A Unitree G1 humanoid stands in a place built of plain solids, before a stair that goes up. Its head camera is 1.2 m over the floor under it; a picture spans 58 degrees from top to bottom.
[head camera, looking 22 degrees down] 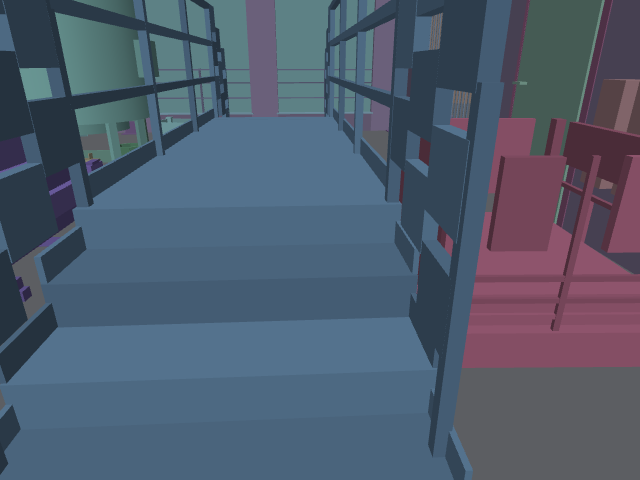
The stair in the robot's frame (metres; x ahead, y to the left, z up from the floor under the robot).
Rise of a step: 0.17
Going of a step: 0.30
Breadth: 1.30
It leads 3 degrees to the left of straight ahead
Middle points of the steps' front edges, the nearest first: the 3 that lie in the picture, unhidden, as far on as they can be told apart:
1.04 0.28 0.34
1.34 0.30 0.51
1.64 0.32 0.68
